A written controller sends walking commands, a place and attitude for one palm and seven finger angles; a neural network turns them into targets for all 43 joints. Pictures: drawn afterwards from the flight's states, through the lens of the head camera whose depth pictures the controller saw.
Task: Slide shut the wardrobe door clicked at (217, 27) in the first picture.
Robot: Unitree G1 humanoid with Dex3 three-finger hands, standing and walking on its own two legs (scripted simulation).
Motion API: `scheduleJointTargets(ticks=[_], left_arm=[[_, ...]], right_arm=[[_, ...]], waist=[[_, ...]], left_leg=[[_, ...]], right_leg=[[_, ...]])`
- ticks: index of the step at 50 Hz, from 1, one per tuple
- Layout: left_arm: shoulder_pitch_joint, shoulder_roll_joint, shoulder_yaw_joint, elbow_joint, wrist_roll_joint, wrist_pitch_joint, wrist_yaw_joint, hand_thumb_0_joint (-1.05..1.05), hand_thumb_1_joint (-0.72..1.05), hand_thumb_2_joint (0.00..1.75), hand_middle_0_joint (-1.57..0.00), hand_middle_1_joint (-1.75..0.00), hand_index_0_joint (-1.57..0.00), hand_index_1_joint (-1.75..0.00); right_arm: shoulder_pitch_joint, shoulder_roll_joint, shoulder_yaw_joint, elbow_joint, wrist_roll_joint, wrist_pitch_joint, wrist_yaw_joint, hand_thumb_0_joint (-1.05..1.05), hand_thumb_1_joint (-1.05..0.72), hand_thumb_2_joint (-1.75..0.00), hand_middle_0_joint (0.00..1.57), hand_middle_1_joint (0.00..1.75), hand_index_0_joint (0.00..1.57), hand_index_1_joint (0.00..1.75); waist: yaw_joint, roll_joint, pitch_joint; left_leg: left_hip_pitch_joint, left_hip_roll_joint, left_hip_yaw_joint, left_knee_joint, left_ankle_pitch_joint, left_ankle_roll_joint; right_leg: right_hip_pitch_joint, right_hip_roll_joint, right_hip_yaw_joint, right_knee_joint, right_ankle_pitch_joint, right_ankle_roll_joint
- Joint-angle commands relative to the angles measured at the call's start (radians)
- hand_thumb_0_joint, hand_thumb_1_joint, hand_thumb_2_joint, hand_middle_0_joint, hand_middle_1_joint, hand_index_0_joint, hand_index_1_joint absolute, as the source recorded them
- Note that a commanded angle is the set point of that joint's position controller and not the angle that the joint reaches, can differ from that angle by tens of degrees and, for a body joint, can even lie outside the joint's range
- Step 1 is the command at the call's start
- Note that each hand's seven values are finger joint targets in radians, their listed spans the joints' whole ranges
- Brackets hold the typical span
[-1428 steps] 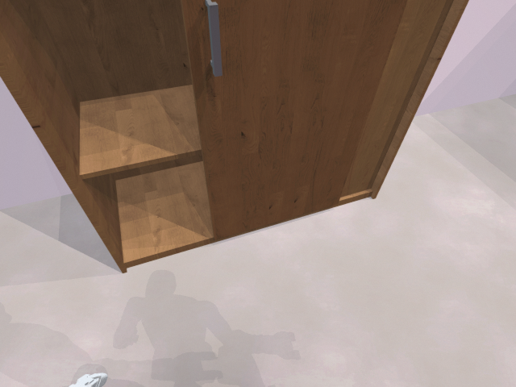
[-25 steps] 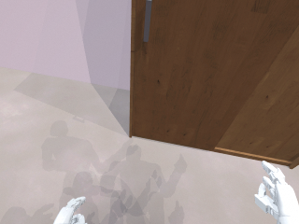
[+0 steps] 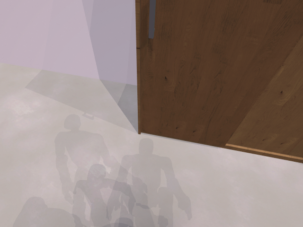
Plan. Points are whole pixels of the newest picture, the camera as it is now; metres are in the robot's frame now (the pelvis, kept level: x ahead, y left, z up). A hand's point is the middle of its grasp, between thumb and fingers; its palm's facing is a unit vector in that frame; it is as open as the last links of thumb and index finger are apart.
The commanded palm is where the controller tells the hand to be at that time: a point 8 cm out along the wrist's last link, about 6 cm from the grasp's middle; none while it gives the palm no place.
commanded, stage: let the arm hang, fingers relaxed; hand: right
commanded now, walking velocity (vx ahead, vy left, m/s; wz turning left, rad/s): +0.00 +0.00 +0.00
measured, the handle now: (153, 15) +0.83 +0.07 +0.16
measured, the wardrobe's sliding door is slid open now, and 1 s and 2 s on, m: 0.00 0.00 0.00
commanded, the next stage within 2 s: look to check the result in 0.48 s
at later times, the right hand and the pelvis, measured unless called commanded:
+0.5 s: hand out of the picture -0.02 -0.16 -0.18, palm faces +0.02 +0.99 -0.15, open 7.3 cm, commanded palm none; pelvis -0.01 -0.01 +0.00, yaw +1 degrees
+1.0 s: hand out of the picture +0.00 -0.19 -0.18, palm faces +0.01 +0.98 -0.18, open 7.3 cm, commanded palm none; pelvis -0.01 -0.02 +0.00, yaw +1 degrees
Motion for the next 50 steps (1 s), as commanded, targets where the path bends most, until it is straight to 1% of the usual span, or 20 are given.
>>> scheduleJointTargets(ticks=[1, 2, 5, 6, 9, 12, 13, 16, 17, 20, 25, 27, 30, 33, 35, 39, 40, 43, 48, 50], left_arm=[[0.045, 0.097, 0.021, -0.005, 0.002, -0.019, 0.003, 0.00, 0.90, 0.90, -0.20, -0.30, -0.20, -0.30], [0.047, 0.097, 0.021, 0.001, 0.000, -0.020, 0.003, 0.00, 0.90, 0.90, -0.20, -0.30, -0.20, -0.30], [0.053, 0.080, 0.018, 0.019, 0.002, -0.021, 0.004, 0.00, 0.90, 0.90, -0.20, -0.30, -0.20, -0.30], [0.051, 0.075, 0.019, 0.024, 0.002, -0.022, 0.005, 0.00, 0.90, 0.90, -0.20, -0.30, -0.20, -0.30], [0.059, 0.065, 0.017, 0.031, 0.002, -0.025, 0.006, 0.00, 0.90, 0.90, -0.20, -0.30, -0.20, -0.30], [0.060, 0.062, 0.018, 0.034, 0.001, -0.023, 0.007, 0.00, 0.90, 0.90, -0.20, -0.30, -0.20, -0.30], [0.058, 0.054, 0.018, 0.034, 0.002, -0.023, 0.008, 0.00, 0.90, 0.90, -0.20, -0.30, -0.20, -0.30], [0.062, 0.051, 0.018, 0.034, 0.002, -0.026, 0.010, 0.00, 0.90, 0.90, -0.20, -0.30, -0.20, -0.30], [0.065, 0.053, 0.019, 0.032, 0.000, -0.025, 0.010, 0.00, 0.90, 0.90, -0.20, -0.30, -0.20, -0.30], [0.063, 0.049, 0.020, 0.030, 0.001, -0.025, 0.011, 0.00, 0.90, 0.90, -0.20, -0.30, -0.20, -0.30], [0.063, 0.053, 0.023, 0.025, 0.001, -0.027, 0.013, 0.00, 0.90, 0.90, -0.20, -0.30, -0.20, -0.30], [0.067, 0.063, 0.024, 0.022, -0.001, -0.030, 0.013, 0.00, 0.90, 0.90, -0.20, -0.30, -0.20, -0.30], [0.059, 0.060, 0.024, 0.023, 0.000, -0.031, 0.014, 0.00, 0.90, 0.90, -0.20, -0.30, -0.20, -0.30], [0.060, 0.061, 0.026, 0.023, -0.001, -0.030, 0.013, 0.00, 0.90, 0.90, -0.20, -0.30, -0.20, -0.30], [0.059, 0.066, 0.025, 0.023, 0.000, -0.031, 0.013, 0.00, 0.90, 0.90, -0.20, -0.30, -0.20, -0.30], [0.056, 0.073, 0.025, 0.022, 0.000, -0.035, 0.012, 0.00, 0.90, 0.90, -0.20, -0.30, -0.20, -0.30], [0.046, 0.075, 0.026, 0.023, 0.000, -0.034, 0.012, 0.00, 0.90, 0.90, -0.20, -0.30, -0.20, -0.30], [0.039, 0.080, 0.026, 0.022, -0.001, -0.033, 0.010, 0.00, 0.90, 0.90, -0.20, -0.30, -0.20, -0.30], [0.028, 0.095, 0.028, 0.020, -0.001, -0.035, 0.009, 0.00, 0.90, 0.90, -0.20, -0.30, -0.20, -0.30], [0.021, 0.103, 0.028, 0.019, 0.000, -0.035, 0.009, 0.00, 0.90, 0.90, -0.20, -0.30, -0.20, -0.30]], right_arm=[[0.025, -0.076, -0.004, -0.009, 0.001, -0.017, -0.006, 0.00, -0.90, -0.90, 0.20, 0.30, 0.20, 0.30], [0.037, -0.075, -0.005, -0.002, 0.000, -0.018, -0.007, 0.00, -0.90, -0.90, 0.20, 0.30, 0.20, 0.30], [0.044, -0.060, -0.003, 0.011, 0.000, -0.018, -0.009, 0.00, -0.90, -0.90, 0.20, 0.30, 0.20, 0.30], [0.048, -0.055, -0.003, 0.015, -0.001, -0.018, -0.010, 0.00, -0.90, -0.90, 0.20, 0.30, 0.20, 0.30], [0.063, -0.046, -0.004, 0.021, -0.001, -0.020, -0.012, 0.00, -0.90, -0.90, 0.20, 0.30, 0.20, 0.30], [0.073, -0.041, -0.005, 0.025, -0.003, -0.018, -0.013, 0.00, -0.90, -0.90, 0.20, 0.30, 0.20, 0.30], [0.075, -0.032, -0.004, 0.029, -0.002, -0.018, -0.013, 0.00, -0.90, -0.90, 0.20, 0.30, 0.20, 0.30], [0.082, -0.026, -0.006, 0.032, -0.002, -0.020, -0.012, 0.00, -0.90, -0.90, 0.20, 0.30, 0.20, 0.30], [0.089, -0.027, -0.007, 0.032, -0.004, -0.021, -0.013, 0.00, -0.90, -0.90, 0.20, 0.30, 0.20, 0.30], [0.090, -0.019, -0.005, 0.036, -0.003, -0.019, -0.013, 0.00, -0.90, -0.90, 0.20, 0.30, 0.20, 0.30], [0.096, -0.015, -0.007, 0.035, -0.004, -0.021, -0.013, 0.00, -0.90, -0.90, 0.20, 0.30, 0.20, 0.30], [0.098, -0.020, -0.010, 0.031, -0.005, -0.022, -0.013, 0.00, -0.90, -0.90, 0.20, 0.30, 0.20, 0.30], [0.097, -0.016, -0.010, 0.034, -0.005, -0.021, -0.013, 0.00, -0.90, -0.90, 0.20, 0.30, 0.20, 0.30], [0.093, -0.019, -0.008, 0.033, -0.006, -0.021, -0.014, 0.00, -0.90, -0.90, 0.20, 0.30, 0.20, 0.30], [0.091, -0.021, -0.009, 0.030, -0.006, -0.021, -0.013, 0.00, -0.90, -0.90, 0.20, 0.30, 0.20, 0.30], [0.084, -0.029, -0.011, 0.026, -0.005, -0.022, -0.013, 0.00, -0.90, -0.90, 0.20, 0.30, 0.20, 0.30], [0.082, -0.030, -0.011, 0.027, -0.005, -0.020, -0.013, 0.00, -0.90, -0.90, 0.20, 0.30, 0.20, 0.30], [0.074, -0.039, -0.010, 0.025, -0.006, -0.019, -0.012, 0.00, -0.90, -0.90, 0.20, 0.30, 0.20, 0.30], [0.060, -0.054, -0.012, 0.021, -0.007, -0.021, -0.011, 0.00, -0.90, -0.90, 0.20, 0.30, 0.20, 0.30], [0.053, -0.057, -0.012, 0.020, -0.006, -0.021, -0.010, 0.00, -0.90, -0.90, 0.20, 0.30, 0.20, 0.30]], waist=[[-0.001, 0.066, 0.011], [-0.004, 0.064, 0.001], [-0.002, 0.074, 0.016], [-0.003, 0.058, 0.025], [-0.005, 0.052, 0.014], [-0.005, 0.051, 0.042], [-0.004, 0.034, 0.049], [-0.003, 0.026, 0.037], [-0.006, 0.039, 0.032], [-0.003, 0.024, 0.045], [-0.002, 0.019, 0.028], [-0.004, 0.029, 0.007], [-0.004, 0.025, 0.014], [-0.003, 0.048, 0.028], [-0.003, 0.034, 0.016], [-0.005, 0.045, 0.001], [-0.006, 0.027, 0.004], [-0.006, 0.033, 0.024], [-0.004, 0.039, 0.007], [-0.005, 0.026, 0.012]], left_leg=[[-0.072, 0.081, -0.076, -0.104, 0.087, 0.019], [-0.066, 0.079, -0.078, -0.106, 0.087, 0.018], [-0.075, 0.080, -0.080, -0.107, 0.078, 0.019], [-0.082, 0.080, -0.082, -0.107, 0.078, 0.018], [-0.070, 0.081, -0.081, -0.106, 0.085, 0.018], [-0.090, 0.077, -0.081, -0.111, 0.061, 0.018], [-0.095, 0.078, -0.084, -0.112, 0.055, 0.019], [-0.085, 0.076, -0.088, -0.109, 0.074, 0.021], [-0.082, 0.075, -0.085, -0.112, 0.073, 0.020], [-0.097, 0.076, -0.086, -0.111, 0.062, 0.020], [-0.093, 0.072, -0.088, -0.105, 0.067, 0.019], [-0.077, 0.070, -0.084, -0.099, 0.085, 0.017], [-0.085, 0.073, -0.081, -0.100, 0.086, 0.016], [-0.087, 0.074, -0.079, -0.103, 0.081, 0.015], [-0.080, 0.073, -0.083, -0.100, 0.086, 0.016], [-0.064, 0.076, -0.078, -0.095, 0.099, 0.014], [-0.073, 0.076, -0.078, -0.095, 0.092, 0.013], [-0.075, 0.078, -0.076, -0.101, 0.084, 0.013], [-0.065, 0.080, -0.079, -0.106, 0.090, 0.013], [-0.069, 0.079, -0.081, -0.106, 0.083, 0.014]], right_leg=[[0.052, -0.098, 0.112, -0.112, 0.116, -0.001], [0.055, -0.098, 0.112, -0.109, 0.124, -0.002], [0.056, -0.092, 0.110, -0.121, 0.104, -0.003], [0.056, -0.092, 0.108, -0.125, 0.102, -0.003], [0.056, -0.090, 0.107, -0.124, 0.111, -0.005], [0.046, -0.087, 0.107, -0.130, 0.074, -0.002], [0.042, -0.086, 0.103, -0.134, 0.059, -0.002], [0.044, -0.084, 0.105, -0.136, 0.070, -0.004], [0.047, -0.087, 0.105, -0.129, 0.076, -0.004], [0.045, -0.084, 0.107, -0.138, 0.049, -0.005], [0.052, -0.086, 0.111, -0.140, 0.048, -0.007], [0.060, -0.089, 0.116, -0.135, 0.083, -0.011], [0.064, -0.092, 0.116, -0.141, 0.081, -0.012], [0.056, -0.092, 0.117, -0.143, 0.076, -0.012], [0.060, -0.091, 0.120, -0.145, 0.082, -0.012], [0.067, -0.093, 0.123, -0.142, 0.118, -0.014], [0.072, -0.093, 0.122, -0.147, 0.107, -0.014], [0.059, -0.094, 0.126, -0.155, 0.092, -0.013], [0.070, -0.096, 0.128, -0.161, 0.094, -0.013], [0.070, -0.096, 0.132, -0.170, 0.078, -0.012]])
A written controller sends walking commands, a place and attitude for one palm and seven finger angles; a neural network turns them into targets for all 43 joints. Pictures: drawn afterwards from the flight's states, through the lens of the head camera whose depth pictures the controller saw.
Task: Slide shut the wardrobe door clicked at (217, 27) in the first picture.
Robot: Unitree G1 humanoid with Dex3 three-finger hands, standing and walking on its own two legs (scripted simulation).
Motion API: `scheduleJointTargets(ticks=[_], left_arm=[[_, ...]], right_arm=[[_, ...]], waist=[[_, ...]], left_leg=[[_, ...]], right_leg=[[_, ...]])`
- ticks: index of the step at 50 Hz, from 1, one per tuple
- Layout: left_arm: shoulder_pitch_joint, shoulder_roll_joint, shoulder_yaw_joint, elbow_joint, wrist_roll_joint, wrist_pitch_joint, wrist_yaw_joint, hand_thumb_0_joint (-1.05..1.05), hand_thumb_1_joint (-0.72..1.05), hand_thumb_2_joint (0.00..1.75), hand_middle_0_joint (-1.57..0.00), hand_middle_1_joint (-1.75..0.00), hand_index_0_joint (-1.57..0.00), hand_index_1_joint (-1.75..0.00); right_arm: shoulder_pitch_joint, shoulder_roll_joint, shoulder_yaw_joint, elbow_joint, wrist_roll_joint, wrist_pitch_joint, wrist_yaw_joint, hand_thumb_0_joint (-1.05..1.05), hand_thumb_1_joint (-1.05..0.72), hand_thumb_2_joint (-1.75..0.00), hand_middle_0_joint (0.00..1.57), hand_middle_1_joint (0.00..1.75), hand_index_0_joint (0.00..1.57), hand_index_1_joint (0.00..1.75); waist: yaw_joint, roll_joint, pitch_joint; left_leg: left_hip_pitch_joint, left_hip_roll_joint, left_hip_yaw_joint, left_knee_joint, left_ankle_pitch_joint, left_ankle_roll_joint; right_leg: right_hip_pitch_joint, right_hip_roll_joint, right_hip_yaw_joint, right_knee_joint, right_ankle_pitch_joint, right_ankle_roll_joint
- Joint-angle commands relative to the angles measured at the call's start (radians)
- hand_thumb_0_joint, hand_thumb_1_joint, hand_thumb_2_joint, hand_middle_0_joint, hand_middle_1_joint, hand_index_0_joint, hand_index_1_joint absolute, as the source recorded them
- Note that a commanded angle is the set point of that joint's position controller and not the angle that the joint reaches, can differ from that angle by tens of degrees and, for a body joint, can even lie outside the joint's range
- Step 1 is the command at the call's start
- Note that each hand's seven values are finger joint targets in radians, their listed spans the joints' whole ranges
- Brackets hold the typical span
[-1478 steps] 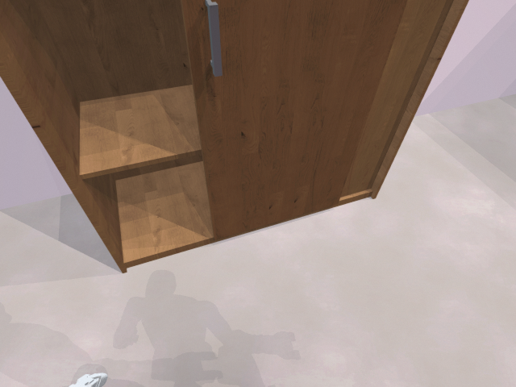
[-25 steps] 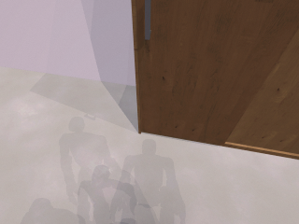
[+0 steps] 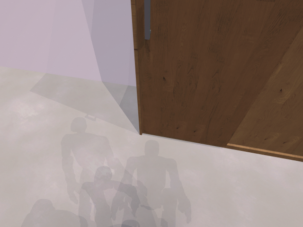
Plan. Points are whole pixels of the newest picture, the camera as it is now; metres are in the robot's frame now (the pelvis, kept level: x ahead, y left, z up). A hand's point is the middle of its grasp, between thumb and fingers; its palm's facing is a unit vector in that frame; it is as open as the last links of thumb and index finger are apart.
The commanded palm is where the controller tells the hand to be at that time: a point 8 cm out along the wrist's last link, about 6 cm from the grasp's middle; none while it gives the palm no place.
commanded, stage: look to check the result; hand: right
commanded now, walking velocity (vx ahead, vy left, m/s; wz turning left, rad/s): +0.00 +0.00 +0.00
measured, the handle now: (148, 17) +0.84 +0.08 +0.16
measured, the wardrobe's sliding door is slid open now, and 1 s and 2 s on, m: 0.00 0.00 0.00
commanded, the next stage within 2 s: none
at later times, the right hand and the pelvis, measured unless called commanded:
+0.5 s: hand out of the picture +0.02 -0.20 -0.17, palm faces +0.01 +0.97 -0.23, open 7.4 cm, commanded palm none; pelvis +0.00 +0.00 +0.00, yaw +0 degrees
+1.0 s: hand out of the picture +0.06 -0.22 -0.16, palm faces -0.01 +0.96 -0.29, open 7.4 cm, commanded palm none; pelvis +0.01 +0.01 +0.01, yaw -1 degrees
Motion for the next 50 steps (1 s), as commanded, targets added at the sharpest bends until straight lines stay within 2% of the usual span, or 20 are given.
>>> scheduleJointTargets(ticks=[1, 10, 17, 26, 28, 31, 37, 39, 44, 50], left_arm=[[0.050, 0.121, 0.021, -0.028, 0.001, -0.015, 0.002, 0.00, 0.90, 0.90, -0.20, -0.30, -0.20, -0.30], [0.020, 0.152, 0.024, -0.034, 0.000, -0.018, 0.001, 0.00, 0.90, 0.90, -0.20, -0.30, -0.20, -0.30], [-0.012, 0.191, 0.029, -0.041, -0.003, -0.023, 0.000, 0.00, 0.90, 0.90, -0.20, -0.30, -0.20, -0.30], [-0.056, 0.231, 0.032, -0.043, -0.003, -0.024, -0.004, 0.00, 0.90, 0.90, -0.20, -0.30, -0.20, -0.30], [-0.068, 0.241, 0.032, -0.046, -0.003, -0.023, -0.006, 0.00, 0.90, 0.90, -0.20, -0.30, -0.20, -0.30], [-0.086, 0.260, 0.034, -0.047, -0.004, -0.024, -0.007, 0.00, 0.90, 0.90, -0.20, -0.30, -0.20, -0.30], [-0.117, 0.292, 0.034, -0.054, -0.007, -0.026, -0.011, 0.00, 0.90, 0.90, -0.20, -0.30, -0.20, -0.30], [-0.129, 0.300, 0.034, -0.053, -0.005, -0.028, -0.011, 0.00, 0.90, 0.90, -0.20, -0.30, -0.20, -0.30], [-0.151, 0.317, 0.033, -0.055, -0.006, -0.032, -0.012, 0.00, 0.90, 0.90, -0.20, -0.30, -0.20, -0.30], [-0.172, 0.338, 0.031, -0.056, -0.007, -0.033, -0.013, 0.00, 0.90, 0.90, -0.20, -0.30, -0.20, -0.30]], right_arm=[[0.054, -0.116, -0.016, -0.020, -0.002, -0.005, -0.004, 0.00, -0.90, -0.90, 0.20, 0.30, 0.20, 0.30], [0.033, -0.139, -0.018, -0.023, -0.002, -0.006, 0.000, 0.00, -0.90, -0.90, 0.20, 0.30, 0.20, 0.30], [0.018, -0.176, -0.022, -0.029, -0.004, -0.012, 0.004, 0.00, -0.90, -0.90, 0.20, 0.30, 0.20, 0.30], [-0.023, -0.217, -0.023, -0.032, -0.003, -0.016, 0.009, 0.00, -0.90, -0.90, 0.20, 0.30, 0.20, 0.30], [-0.036, -0.226, -0.023, -0.034, -0.004, -0.016, 0.009, 0.00, -0.90, -0.90, 0.20, 0.30, 0.20, 0.30], [-0.050, -0.243, -0.023, -0.036, -0.003, -0.017, 0.012, 0.00, -0.90, -0.90, 0.20, 0.30, 0.20, 0.30], [-0.071, -0.278, -0.026, -0.044, -0.004, -0.022, 0.016, 0.00, -0.90, -0.90, 0.20, 0.30, 0.20, 0.30], [-0.083, -0.284, -0.024, -0.045, -0.003, -0.022, 0.016, 0.00, -0.90, -0.90, 0.20, 0.30, 0.20, 0.30], [-0.104, -0.305, -0.026, -0.048, -0.002, -0.025, 0.017, 0.00, -0.90, -0.90, 0.20, 0.30, 0.20, 0.30], [-0.123, -0.326, -0.025, -0.053, -0.001, -0.027, 0.018, 0.00, -0.90, -0.90, 0.20, 0.30, 0.20, 0.30]], waist=[[0.002, -0.004, 0.005], [0.001, -0.004, 0.004], [-0.003, 0.001, -0.025], [0.000, -0.008, -0.027], [0.001, 0.014, -0.021], [0.001, -0.009, -0.029], [-0.003, 0.014, -0.056], [-0.001, -0.007, -0.058], [-0.004, 0.000, -0.080], [-0.003, -0.001, -0.095]], left_leg=[[-0.072, 0.049, -0.058, -0.072, 0.054, 0.043], [-0.069, 0.051, -0.061, -0.080, 0.044, 0.043], [-0.057, 0.058, -0.062, -0.091, 0.073, 0.046], [-0.050, 0.065, -0.067, -0.110, 0.066, 0.050], [-0.051, 0.067, -0.066, -0.117, 0.061, 0.050], [-0.050, 0.068, -0.069, -0.121, 0.055, 0.051], [-0.034, 0.071, -0.072, -0.134, 0.075, 0.052], [-0.036, 0.076, -0.075, -0.135, 0.077, 0.053], [-0.018, 0.083, -0.075, -0.143, 0.121, 0.053], [-0.007, 0.085, -0.079, -0.153, 0.129, 0.053]], right_leg=[[0.040, -0.129, 0.163, -0.120, 0.052, 0.021], [0.047, -0.133, 0.176, -0.137, 0.040, 0.020], [0.078, -0.137, 0.176, -0.127, 0.102, 0.017], [0.080, -0.140, 0.183, -0.144, 0.084, 0.022], [0.079, -0.143, 0.184, -0.144, 0.084, 0.022], [0.083, -0.144, 0.188, -0.156, 0.065, 0.024], [0.100, -0.149, 0.189, -0.148, 0.105, 0.024], [0.105, -0.150, 0.192, -0.153, 0.111, 0.026], [0.124, -0.156, 0.193, -0.142, 0.187, 0.025], [0.136, -0.159, 0.194, -0.145, 0.204, 0.028]])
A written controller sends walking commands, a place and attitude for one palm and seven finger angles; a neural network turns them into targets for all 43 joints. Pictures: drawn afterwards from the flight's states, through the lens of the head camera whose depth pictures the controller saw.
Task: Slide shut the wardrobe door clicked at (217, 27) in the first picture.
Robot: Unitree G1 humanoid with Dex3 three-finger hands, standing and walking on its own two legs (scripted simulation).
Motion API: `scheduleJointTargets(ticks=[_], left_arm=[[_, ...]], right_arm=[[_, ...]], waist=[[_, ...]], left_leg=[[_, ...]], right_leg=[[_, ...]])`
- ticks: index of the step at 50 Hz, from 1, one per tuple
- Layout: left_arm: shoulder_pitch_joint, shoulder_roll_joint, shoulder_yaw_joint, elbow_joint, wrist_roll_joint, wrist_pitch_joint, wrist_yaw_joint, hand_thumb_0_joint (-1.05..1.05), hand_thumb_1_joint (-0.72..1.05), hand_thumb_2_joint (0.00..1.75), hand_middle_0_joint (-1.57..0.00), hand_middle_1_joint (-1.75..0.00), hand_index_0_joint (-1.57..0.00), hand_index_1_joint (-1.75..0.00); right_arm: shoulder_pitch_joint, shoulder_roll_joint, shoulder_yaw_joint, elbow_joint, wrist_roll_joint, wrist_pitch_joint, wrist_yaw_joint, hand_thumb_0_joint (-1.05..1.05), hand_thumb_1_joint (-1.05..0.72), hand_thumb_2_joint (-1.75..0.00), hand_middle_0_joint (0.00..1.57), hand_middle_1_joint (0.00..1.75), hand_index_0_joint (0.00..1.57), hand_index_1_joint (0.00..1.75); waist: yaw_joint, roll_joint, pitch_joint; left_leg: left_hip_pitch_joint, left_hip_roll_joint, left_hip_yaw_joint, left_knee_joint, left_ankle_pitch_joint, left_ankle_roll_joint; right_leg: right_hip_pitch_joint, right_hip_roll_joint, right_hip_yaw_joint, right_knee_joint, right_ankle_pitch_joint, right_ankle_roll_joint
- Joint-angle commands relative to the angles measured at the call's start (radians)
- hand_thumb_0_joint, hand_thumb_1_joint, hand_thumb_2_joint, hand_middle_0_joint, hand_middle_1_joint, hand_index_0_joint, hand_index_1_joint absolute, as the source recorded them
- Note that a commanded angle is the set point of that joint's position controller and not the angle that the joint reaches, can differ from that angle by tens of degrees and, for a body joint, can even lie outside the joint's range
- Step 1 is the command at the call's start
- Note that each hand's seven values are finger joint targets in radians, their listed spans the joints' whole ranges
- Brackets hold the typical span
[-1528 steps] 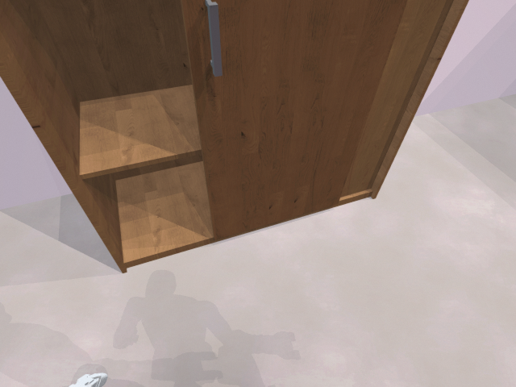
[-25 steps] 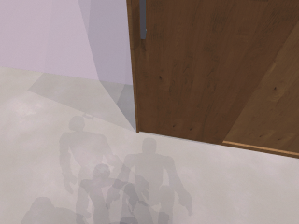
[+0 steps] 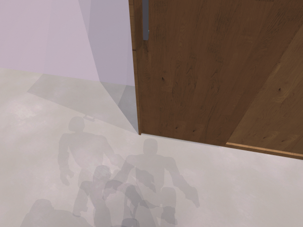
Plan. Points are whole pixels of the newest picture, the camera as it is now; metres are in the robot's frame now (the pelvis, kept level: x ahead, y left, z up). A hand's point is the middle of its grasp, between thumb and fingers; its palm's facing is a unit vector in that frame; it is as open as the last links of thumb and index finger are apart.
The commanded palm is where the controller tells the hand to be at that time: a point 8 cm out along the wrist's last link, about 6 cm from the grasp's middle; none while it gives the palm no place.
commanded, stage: look to check the result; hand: right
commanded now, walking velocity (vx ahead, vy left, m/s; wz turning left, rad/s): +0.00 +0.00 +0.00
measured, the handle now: (146, 17) +0.83 +0.08 +0.15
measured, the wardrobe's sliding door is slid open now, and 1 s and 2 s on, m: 0.00 0.00 0.00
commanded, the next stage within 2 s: stand and wait in 1.28 s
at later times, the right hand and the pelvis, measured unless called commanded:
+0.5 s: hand out of the picture +0.08 -0.22 -0.16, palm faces -0.02 +0.95 -0.31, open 7.4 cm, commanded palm none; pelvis +0.01 +0.02 +0.00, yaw +0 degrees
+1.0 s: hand out of the picture +0.08 -0.19 -0.16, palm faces -0.02 +0.95 -0.31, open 7.4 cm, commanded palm none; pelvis +0.02 +0.03 +0.00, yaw +0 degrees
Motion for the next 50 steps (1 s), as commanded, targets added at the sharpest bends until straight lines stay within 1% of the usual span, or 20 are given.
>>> scheduleJointTargets(ticks=[1, 2, 6, 7, 10, 12, 16, 22, 24, 26, 27, 30, 34, 37, 38, 40, 42, 45, 47, 50], left_arm=[[-0.031, 0.194, 0.033, -0.052, 0.000, -0.021, 0.007, 0.00, 0.90, 0.90, -0.20, -0.30, -0.20, -0.30], [-0.031, 0.196, 0.033, -0.053, -0.001, -0.021, 0.007, 0.00, 0.90, 0.90, -0.20, -0.30, -0.20, -0.30], [-0.041, 0.204, 0.031, -0.053, 0.000, -0.022, 0.007, 0.00, 0.90, 0.90, -0.20, -0.30, -0.20, -0.30], [-0.039, 0.204, 0.031, -0.056, -0.001, -0.023, 0.006, 0.00, 0.90, 0.90, -0.20, -0.30, -0.20, -0.30], [-0.044, 0.207, 0.031, -0.053, 0.000, -0.023, 0.007, 0.00, 0.90, 0.90, -0.20, -0.30, -0.20, -0.30], [-0.046, 0.210, 0.031, -0.057, -0.002, -0.023, 0.007, 0.00, 0.90, 0.90, -0.20, -0.30, -0.20, -0.30], [-0.049, 0.210, 0.030, -0.054, 0.000, -0.022, 0.007, 0.00, 0.90, 0.90, -0.20, -0.30, -0.20, -0.30], [-0.044, 0.209, 0.028, -0.053, -0.001, -0.022, 0.008, 0.00, 0.90, 0.90, -0.20, -0.30, -0.20, -0.30], [-0.044, 0.205, 0.028, -0.052, 0.000, -0.022, 0.009, 0.00, 0.90, 0.90, -0.20, -0.30, -0.20, -0.30], [-0.043, 0.203, 0.028, -0.050, -0.001, -0.021, 0.010, 0.00, 0.90, 0.90, -0.20, -0.30, -0.20, -0.30], [-0.039, 0.201, 0.027, -0.053, -0.002, -0.021, 0.010, 0.00, 0.90, 0.90, -0.20, -0.30, -0.20, -0.30], [-0.041, 0.200, 0.027, -0.050, 0.000, -0.019, 0.010, 0.00, 0.90, 0.90, -0.20, -0.30, -0.20, -0.30], [-0.035, 0.195, 0.028, -0.047, 0.000, -0.019, 0.011, 0.00, 0.90, 0.90, -0.20, -0.30, -0.20, -0.30], [-0.032, 0.192, 0.027, -0.048, -0.002, -0.018, 0.011, 0.00, 0.90, 0.90, -0.20, -0.30, -0.20, -0.30], [-0.035, 0.191, 0.027, -0.046, 0.000, -0.017, 0.012, 0.00, 0.90, 0.90, -0.20, -0.30, -0.20, -0.30], [-0.033, 0.186, 0.027, -0.045, 0.001, -0.017, 0.012, 0.00, 0.90, 0.90, -0.20, -0.30, -0.20, -0.30], [-0.027, 0.188, 0.027, -0.047, -0.001, -0.016, 0.012, 0.00, 0.90, 0.90, -0.20, -0.30, -0.20, -0.30], [-0.030, 0.186, 0.028, -0.044, 0.001, -0.016, 0.013, 0.00, 0.90, 0.90, -0.20, -0.30, -0.20, -0.30], [-0.026, 0.185, 0.027, -0.047, 0.000, -0.016, 0.014, 0.00, 0.90, 0.90, -0.20, -0.30, -0.20, -0.30], [-0.027, 0.185, 0.026, -0.045, 0.001, -0.015, 0.014, 0.00, 0.90, 0.90, -0.20, -0.30, -0.20, -0.30]], right_arm=[[-0.014, -0.185, -0.026, -0.046, 0.001, -0.015, -0.009, 0.00, -0.90, -0.90, 0.20, 0.30, 0.20, 0.30], [-0.011, -0.190, -0.028, -0.050, -0.001, -0.017, -0.009, 0.00, -0.90, -0.90, 0.20, 0.30, 0.20, 0.30], [-0.026, -0.196, -0.027, -0.049, 0.001, -0.016, -0.008, 0.00, -0.90, -0.90, 0.20, 0.30, 0.20, 0.30], [-0.019, -0.199, -0.029, -0.052, 0.000, -0.019, -0.009, 0.00, -0.90, -0.90, 0.20, 0.30, 0.20, 0.30], [-0.032, -0.202, -0.027, -0.051, 0.002, -0.019, -0.010, 0.00, -0.90, -0.90, 0.20, 0.30, 0.20, 0.30], [-0.025, -0.204, -0.029, -0.054, 0.000, -0.021, -0.010, 0.00, -0.90, -0.90, 0.20, 0.30, 0.20, 0.30], [-0.036, -0.205, -0.027, -0.053, 0.002, -0.020, -0.011, 0.00, -0.90, -0.90, 0.20, 0.30, 0.20, 0.30], [-0.025, -0.207, -0.029, -0.052, 0.001, -0.022, -0.011, 0.00, -0.90, -0.90, 0.20, 0.30, 0.20, 0.30], [-0.032, -0.204, -0.028, -0.053, 0.002, -0.020, -0.013, 0.00, -0.90, -0.90, 0.20, 0.30, 0.20, 0.30], [-0.030, -0.204, -0.027, -0.052, 0.003, -0.020, -0.013, 0.00, -0.90, -0.90, 0.20, 0.30, 0.20, 0.30], [-0.022, -0.204, -0.029, -0.053, 0.002, -0.021, -0.013, 0.00, -0.90, -0.90, 0.20, 0.30, 0.20, 0.30], [-0.028, -0.201, -0.027, -0.051, 0.003, -0.020, -0.015, 0.00, -0.90, -0.90, 0.20, 0.30, 0.20, 0.30], [-0.021, -0.199, -0.027, -0.050, 0.003, -0.022, -0.016, 0.00, -0.90, -0.90, 0.20, 0.30, 0.20, 0.30], [-0.016, -0.199, -0.029, -0.052, 0.002, -0.023, -0.017, 0.00, -0.90, -0.90, 0.20, 0.30, 0.20, 0.30], [-0.018, -0.197, -0.027, -0.050, 0.003, -0.022, -0.018, 0.00, -0.90, -0.90, 0.20, 0.30, 0.20, 0.30], [-0.015, -0.195, -0.026, -0.049, 0.004, -0.022, -0.018, 0.00, -0.90, -0.90, 0.20, 0.30, 0.20, 0.30], [-0.013, -0.197, -0.029, -0.051, 0.002, -0.023, -0.018, 0.00, -0.90, -0.90, 0.20, 0.30, 0.20, 0.30], [-0.013, -0.192, -0.027, -0.049, 0.004, -0.022, -0.018, 0.00, -0.90, -0.90, 0.20, 0.30, 0.20, 0.30], [-0.009, -0.193, -0.029, -0.051, 0.003, -0.023, -0.019, 0.00, -0.90, -0.90, 0.20, 0.30, 0.20, 0.30], [-0.018, -0.191, -0.027, -0.050, 0.004, -0.021, -0.019, 0.00, -0.90, -0.90, 0.20, 0.30, 0.20, 0.30]], waist=[[0.004, -0.007, -0.089], [0.002, 0.010, -0.094], [0.003, -0.012, -0.087], [0.001, 0.013, -0.108], [0.004, 0.000, -0.104], [0.002, 0.019, -0.102], [0.005, -0.004, -0.095], [0.002, 0.006, -0.116], [0.003, 0.002, -0.101], [0.004, -0.003, -0.103], [0.001, 0.019, -0.114], [0.004, 0.010, -0.093], [0.004, 0.004, -0.101], [0.002, 0.024, -0.108], [0.003, 0.007, -0.091], [0.003, 0.003, -0.092], [0.003, 0.024, -0.100], [0.003, -0.002, -0.099], [0.001, 0.019, -0.099], [0.003, 0.005, -0.089]], left_leg=[[-0.050, 0.096, -0.095, -0.064, 0.093, 0.046], [-0.045, 0.094, -0.096, -0.066, 0.113, 0.047], [-0.040, 0.097, -0.098, -0.071, 0.104, 0.047], [-0.030, 0.096, -0.096, -0.069, 0.134, 0.047], [-0.029, 0.099, -0.096, -0.071, 0.151, 0.048], [-0.028, 0.098, -0.094, -0.075, 0.164, 0.049], [-0.024, 0.100, -0.098, -0.079, 0.165, 0.051], [-0.006, 0.099, -0.096, -0.080, 0.197, 0.053], [-0.010, 0.100, -0.095, -0.077, 0.210, 0.053], [-0.007, 0.100, -0.097, -0.081, 0.199, 0.054], [-0.001, 0.098, -0.094, -0.080, 0.215, 0.054], [-0.013, 0.099, -0.094, -0.083, 0.224, 0.054], [-0.001, 0.100, -0.096, -0.081, 0.252, 0.057], [0.005, 0.097, -0.095, -0.080, 0.275, 0.057], [-0.001, 0.100, -0.095, -0.081, 0.273, 0.057], [-0.002, 0.101, -0.096, -0.083, 0.270, 0.058], [0.006, 0.096, -0.096, -0.083, 0.283, 0.058], [0.005, 0.099, -0.097, -0.081, 0.282, 0.058], [0.006, 0.095, -0.096, -0.082, 0.293, 0.058], [0.004, 0.096, -0.100, -0.085, 0.277, 0.059]], right_leg=[[0.101, -0.163, 0.182, -0.060, 0.164, 0.017], [0.102, -0.164, 0.181, -0.054, 0.184, 0.015], [0.101, -0.165, 0.182, -0.062, 0.180, 0.019], [0.113, -0.167, 0.181, -0.053, 0.210, 0.017], [0.118, -0.168, 0.177, -0.051, 0.227, 0.019], [0.120, -0.169, 0.177, -0.047, 0.233, 0.019], [0.117, -0.168, 0.173, -0.052, 0.226, 0.022], [0.130, -0.170, 0.169, -0.043, 0.248, 0.022], [0.128, -0.169, 0.168, -0.044, 0.258, 0.023], [0.128, -0.169, 0.167, -0.047, 0.243, 0.026], [0.134, -0.170, 0.168, -0.041, 0.253, 0.023], [0.132, -0.171, 0.161, -0.043, 0.246, 0.027], [0.132, -0.169, 0.158, -0.037, 0.253, 0.027], [0.137, -0.170, 0.155, -0.033, 0.256, 0.027], [0.131, -0.169, 0.152, -0.034, 0.254, 0.029], [0.132, -0.169, 0.150, -0.035, 0.241, 0.030], [0.134, -0.171, 0.150, -0.032, 0.247, 0.029], [0.136, -0.171, 0.146, -0.033, 0.250, 0.031], [0.139, -0.172, 0.146, -0.031, 0.255, 0.030], [0.133, -0.172, 0.146, -0.037, 0.243, 0.032]])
